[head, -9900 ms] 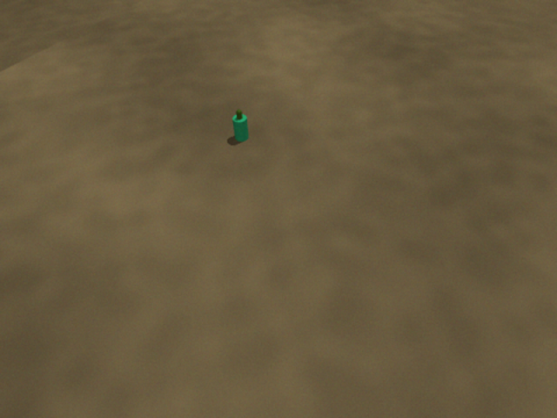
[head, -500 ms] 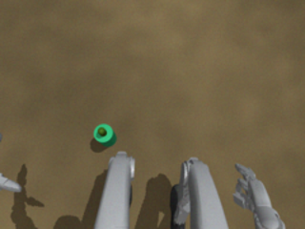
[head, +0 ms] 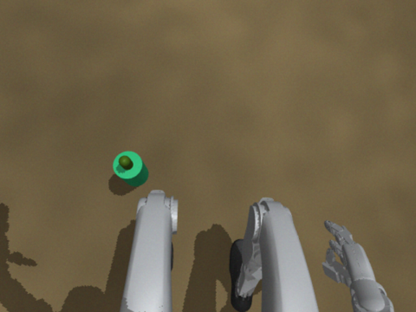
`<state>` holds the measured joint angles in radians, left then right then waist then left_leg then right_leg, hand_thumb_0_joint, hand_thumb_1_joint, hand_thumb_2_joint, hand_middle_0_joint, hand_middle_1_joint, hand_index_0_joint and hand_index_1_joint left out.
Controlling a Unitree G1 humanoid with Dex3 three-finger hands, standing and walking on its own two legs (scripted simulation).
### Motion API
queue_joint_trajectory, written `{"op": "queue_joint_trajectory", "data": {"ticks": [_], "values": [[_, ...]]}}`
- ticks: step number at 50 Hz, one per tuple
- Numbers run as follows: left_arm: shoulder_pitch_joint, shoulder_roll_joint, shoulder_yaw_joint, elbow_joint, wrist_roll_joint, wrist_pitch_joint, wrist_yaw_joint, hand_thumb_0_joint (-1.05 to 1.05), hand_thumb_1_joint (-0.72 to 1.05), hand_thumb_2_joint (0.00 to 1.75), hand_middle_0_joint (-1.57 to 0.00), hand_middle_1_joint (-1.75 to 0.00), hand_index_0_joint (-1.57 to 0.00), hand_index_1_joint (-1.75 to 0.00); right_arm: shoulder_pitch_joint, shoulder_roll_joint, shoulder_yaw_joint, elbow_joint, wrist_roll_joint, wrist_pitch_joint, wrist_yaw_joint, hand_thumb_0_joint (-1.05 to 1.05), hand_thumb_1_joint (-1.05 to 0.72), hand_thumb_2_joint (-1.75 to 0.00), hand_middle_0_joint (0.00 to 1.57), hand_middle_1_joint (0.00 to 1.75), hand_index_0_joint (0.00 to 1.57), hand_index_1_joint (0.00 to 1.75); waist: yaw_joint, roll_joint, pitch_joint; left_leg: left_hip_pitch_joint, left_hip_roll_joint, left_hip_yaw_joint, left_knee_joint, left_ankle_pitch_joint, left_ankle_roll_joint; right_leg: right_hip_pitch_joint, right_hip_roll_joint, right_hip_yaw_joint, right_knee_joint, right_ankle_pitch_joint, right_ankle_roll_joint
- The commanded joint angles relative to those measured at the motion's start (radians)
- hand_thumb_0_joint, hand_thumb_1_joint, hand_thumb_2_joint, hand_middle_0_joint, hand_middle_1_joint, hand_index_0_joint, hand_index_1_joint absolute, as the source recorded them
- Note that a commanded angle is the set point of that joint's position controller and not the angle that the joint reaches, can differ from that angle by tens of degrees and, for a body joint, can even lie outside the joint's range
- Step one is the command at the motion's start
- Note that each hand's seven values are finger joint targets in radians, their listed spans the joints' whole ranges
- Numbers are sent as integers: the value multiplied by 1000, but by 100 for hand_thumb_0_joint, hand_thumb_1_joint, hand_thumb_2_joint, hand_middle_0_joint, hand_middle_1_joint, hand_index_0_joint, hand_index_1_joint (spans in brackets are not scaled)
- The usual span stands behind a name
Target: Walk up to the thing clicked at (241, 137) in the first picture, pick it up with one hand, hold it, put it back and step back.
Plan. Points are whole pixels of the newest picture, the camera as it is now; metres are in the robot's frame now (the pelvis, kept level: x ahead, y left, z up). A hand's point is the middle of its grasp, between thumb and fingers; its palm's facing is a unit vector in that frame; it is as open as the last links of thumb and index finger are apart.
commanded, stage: go down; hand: left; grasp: from the side
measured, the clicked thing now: (130, 168) +0.41 +0.26 -0.35
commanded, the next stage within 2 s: approach in 1.18 s
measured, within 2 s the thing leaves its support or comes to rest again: neither
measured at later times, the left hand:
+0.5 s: hand out of the picture +0.29 +0.44 -0.04, palm faces +0.30 -0.94 -0.14, open 17.6 cm
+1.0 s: hand out of the picture +0.29 +0.44 -0.05, palm faces +0.30 -0.95 -0.12, open 17.7 cm
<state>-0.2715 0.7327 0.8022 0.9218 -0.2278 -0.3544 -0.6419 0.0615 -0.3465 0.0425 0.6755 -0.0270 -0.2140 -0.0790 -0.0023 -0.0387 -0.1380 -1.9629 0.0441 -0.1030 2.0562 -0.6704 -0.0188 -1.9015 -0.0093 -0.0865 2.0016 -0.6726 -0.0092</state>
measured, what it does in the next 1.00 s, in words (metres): lowers itself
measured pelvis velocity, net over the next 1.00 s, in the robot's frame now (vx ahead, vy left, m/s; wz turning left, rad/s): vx -0.01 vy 0.00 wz -0.02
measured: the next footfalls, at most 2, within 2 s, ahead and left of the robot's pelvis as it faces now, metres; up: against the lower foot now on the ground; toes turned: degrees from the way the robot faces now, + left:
none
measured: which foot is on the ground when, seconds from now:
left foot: down 0.00-1.00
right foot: down 0.00-1.00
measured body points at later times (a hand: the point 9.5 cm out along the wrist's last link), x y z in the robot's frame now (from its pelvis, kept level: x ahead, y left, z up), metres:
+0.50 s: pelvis -0.01 +0.00 -0.03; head +0.19 +0.06 +0.37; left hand +0.27 +0.49 -0.03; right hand +0.20 -0.26 -0.14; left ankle +0.08 +0.13 -0.41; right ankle +0.09 -0.12 -0.41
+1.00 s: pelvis -0.01 +0.00 -0.05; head +0.19 +0.07 +0.34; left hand +0.27 +0.49 -0.04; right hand +0.19 -0.27 -0.15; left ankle +0.08 +0.13 -0.41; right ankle +0.09 -0.12 -0.41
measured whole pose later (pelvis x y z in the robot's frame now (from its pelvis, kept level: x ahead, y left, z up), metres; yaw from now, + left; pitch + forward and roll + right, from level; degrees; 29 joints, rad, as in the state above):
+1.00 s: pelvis -0.01 +0.00 -0.05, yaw -1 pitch +31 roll -6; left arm -0.35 0.82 0.88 0.97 -0.27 -0.37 -0.73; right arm 0.05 -0.36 0.08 0.69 -0.05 -0.22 -0.07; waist 0.00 -0.05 -0.11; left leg -2.11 0.04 -0.12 2.23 -0.68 -0.01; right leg -2.04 -0.01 -0.09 2.16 -0.68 0.00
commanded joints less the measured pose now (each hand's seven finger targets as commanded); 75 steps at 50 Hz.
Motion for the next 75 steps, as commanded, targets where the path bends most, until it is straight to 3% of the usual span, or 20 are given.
{"op": "queue_joint_trajectory", "data": {"ticks": [1, 13, 16, 19, 26, 32, 33, 38, 41, 43, 45, 48, 50, 54, 58, 61, 64, 65, 70, 75], "values": [[-85, 419, 106, -163, -45, -61, -13, 0, -59, 6, -6, -6, -5, -7, 74, -208, -75, -77, -1, -47, -17, 0, -91, -91, 20, 30, 20, 30, 52, 181, -557, 369, -12, 46, -261, 93, 42, 292, 31, 27, -209, 70, -28], [-97, 449, 121, -157, -46, -47, -38, 0, -61, 8, -6, -7, -4, -8, 79, -228, -64, -72, -3, -46, -22, 0, -93, -91, 20, 30, 20, 30, 57, 238, -574, 405, -7, 17, -243, 135, 33, 199, 33, -11, -118, 117, -37], [-134, 438, 110, -149, -50, -46, -43, 0, -61, 9, -5, -6, -4, -8, 82, -224, -64, -67, -3, -45, -23, 0, -92, -91, 20, 30, 20, 30, 44, 207, -527, 359, -6, 18, -235, 65, 39, 178, 35, -10, -127, 66, -32], [-133, 484, 142, -159, -53, -53, -44, 0, -59, 7, -5, -5, -4, -7, 73, -230, -59, -71, -5, -47, -22, 0, -92, -91, 20, 30, 20, 30, 62, 220, -548, 352, -9, 29, -216, 79, 41, 187, 36, -5, -114, 75, -33], [-148, 483, 138, -117, -56, -58, -58, 0, -60, 9, -5, -6, -3, -8, 78, -233, -58, -62, -7, -46, -20, 0, -92, -91, 20, 30, 20, 30, 48, 206, -516, 324, -7, 23, -204, 38, 42, 157, 36, -11, -104, 41, -31], [-160, 491, 152, -109, -66, -66, -76, 0, -61, 10, -5, -6, -3, -8, 93, -237, -53, -55, -12, -43, -19, 0, -92, -91, 20, 30, 20, 30, 46, 206, -558, 328, -12, 38, -162, 139, 40, 177, 34, -8, -81, 110, -34], [-147, 513, 169, -114, -65, -67, -73, 0, -61, 9, -5, -5, -3, -8, 90, -240, -53, -57, -13, -42, -19, 0, -92, -91, 20, 30, 20, 30, 61, 211, -566, 338, -12, 37, -161, 146, 39, 172, 35, -9, -75, 115, -35], [-175, 515, 163, -96, -67, -72, -85, 0, -61, 9, -5, -4, -3, -7, 79, -239, -52, -55, -13, -43, -15, 0, -93, -91, 20, 30, 20, 30, 50, 194, -528, 284, -10, 34, -152, 62, 44, 147, 36, -9, -72, 51, -31], [-155, 532, 175, -111, -71, -78, -88, 0, -61, 9, -5, -5, -3, -7, 79, -240, -49, -58, -16, -42, -14, 0, -93, -92, 20, 30, 20, 30, 64, 207, -549, 285, -11, 45, -146, 86, 42, 171, 35, -2, -69, 61, -31], [-157, 499, 156, -110, -70, -75, -92, 0, -61, 9, -5, -5, -3, -8, 82, -243, -54, -56, -13, -44, -12, 0, -93, -91, 20, 30, 20, 30, 53, 210, -543, 303, -9, 36, -155, 73, 40, 139, 39, -14, -60, 58, -33], [-163, 530, 171, -117, -75, -75, -90, 0, -60, 9, -5, -5, -2, -7, 73, -247, -52, -58, -13, -44, -14, 0, -93, -91, 20, 30, 20, 30, 57, 214, -543, 295, -10, 39, -149, 66, 42, 149, 37, -9, -66, 53, -31], [-155, 520, 175, -146, -83, -76, -91, 0, -60, 8, -5, -4, -3, -6, 83, -241, -53, -52, -13, -45, -14, 0, -93, -92, 20, 30, 20, 30, 59, 210, -584, 303, -12, 46, -130, 120, 41, 172, 36, -2, -60, 91, -31], [-156, 488, 148, -152, -80, -69, -91, 0, -59, 9, -5, -5, -3, -7, 78, -242, -57, -60, -11, -45, -16, 0, -93, -91, 20, 30, 20, 30, 52, 233, -556, 311, -10, 39, -149, 88, 40, 137, 38, -10, -59, 73, -33], [-178, 504, 148, -177, -79, -67, -80, 0, -57, 9, -5, -4, -2, -7, 70, -245, -57, -63, -3, -44, -18, 0, -93, -92, 20, 30, 20, 30, 52, 244, -529, 314, -7, 17, -176, 22, 40, 96, 38, -20, -56, 34, -33], [-169, 454, 128, -180, -86, -61, -79, 0, -54, 9, -5, -4, -2, -7, 82, -244, -58, -58, 0, -44, -17, 0, -93, -91, 20, 30, 20, 30, 39, 263, -532, 344, -8, 5, -184, 57, 34, 79, 34, -25, -43, 65, -35], [-171, 488, 151, -176, -87, -67, -74, 0, -54, 10, -4, -5, -2, -7, 74, -250, -55, -64, 4, -40, -16, 0, -93, -91, 20, 30, 20, 30, 52, 272, -515, 347, -6, -13, -196, 45, 32, 54, 31, -29, -29, 56, -37], [-177, 473, 149, -172, -94, -74, -75, 0, -55, 15, -6, -6, -1, -11, 75, -244, -56, -69, 4, -39, -13, 0, -94, -92, 20, 30, 20, 30, 47, 238, -526, 333, -10, 2, -176, 56, 36, 74, 32, -20, -46, 58, -35], [-164, 463, 147, -131, -97, -75, -80, 0, -59, 7, -6, -3, -3, -7, 63, -243, -51, -72, 3, -39, -14, 0, -91, -91, 20, 30, 20, 30, 42, 236, -493, 311, -10, 5, -174, 45, 38, 66, 32, -22, -42, 50, -34], [-183, 387, 141, -10, -130, -143, -102, 0, -61, 4, -7, -4, -4, -7, 66, -229, -36, -49, -18, -48, -5, 0, -92, -91, 20, 30, 20, 30, 9, 137, -474, 214, -17, 37, -67, 134, 47, 115, 36, -11, -25, 106, -29], [-263, 340, 103, 72, -155, -268, -132, 0, -58, 5, -7, -5, -4, -7, 35, -238, -16, -45, -47, -60, 8, 0, -91, -91, 20, 30, 20, 30, -28, 81, -433, 142, -11, 34, 10, 83, 46, 91, 46, -19, 5, 66, -24]]}}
